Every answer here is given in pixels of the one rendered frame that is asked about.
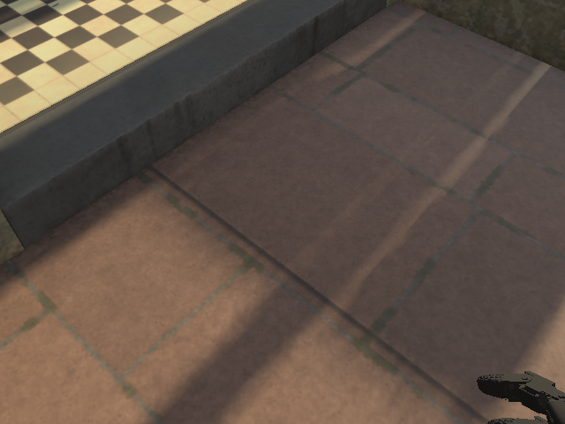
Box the right robot hand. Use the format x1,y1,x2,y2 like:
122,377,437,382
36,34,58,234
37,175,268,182
477,371,565,424

